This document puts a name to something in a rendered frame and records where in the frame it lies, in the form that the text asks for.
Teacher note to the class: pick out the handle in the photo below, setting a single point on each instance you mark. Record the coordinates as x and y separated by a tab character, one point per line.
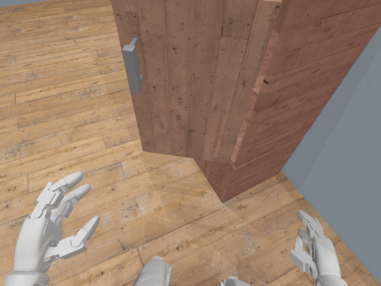
132	67

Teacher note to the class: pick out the robot left forearm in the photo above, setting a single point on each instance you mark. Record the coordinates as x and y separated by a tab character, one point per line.
27	279

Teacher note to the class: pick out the robot right hand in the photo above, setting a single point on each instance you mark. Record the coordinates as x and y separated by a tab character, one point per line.
321	258

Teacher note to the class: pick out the robot left hand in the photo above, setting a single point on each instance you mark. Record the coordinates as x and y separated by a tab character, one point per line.
33	252

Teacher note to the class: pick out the cupboard door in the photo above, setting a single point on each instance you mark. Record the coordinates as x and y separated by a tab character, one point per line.
200	60

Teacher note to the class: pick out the left robot thigh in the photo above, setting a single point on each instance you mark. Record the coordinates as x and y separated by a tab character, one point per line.
154	273

